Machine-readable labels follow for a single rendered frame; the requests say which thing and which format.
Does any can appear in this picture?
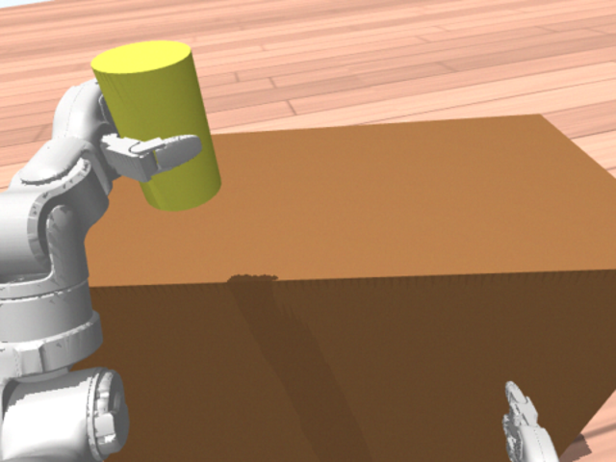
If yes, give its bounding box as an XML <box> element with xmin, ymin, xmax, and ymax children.
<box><xmin>91</xmin><ymin>40</ymin><xmax>221</xmax><ymax>212</ymax></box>

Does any right robot hand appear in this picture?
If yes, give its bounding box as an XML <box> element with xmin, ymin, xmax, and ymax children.
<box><xmin>502</xmin><ymin>381</ymin><xmax>559</xmax><ymax>462</ymax></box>

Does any left robot hand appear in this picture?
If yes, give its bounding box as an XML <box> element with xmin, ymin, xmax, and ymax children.
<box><xmin>52</xmin><ymin>78</ymin><xmax>202</xmax><ymax>183</ymax></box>

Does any left robot arm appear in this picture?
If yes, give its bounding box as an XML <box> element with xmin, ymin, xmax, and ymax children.
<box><xmin>0</xmin><ymin>137</ymin><xmax>130</xmax><ymax>462</ymax></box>

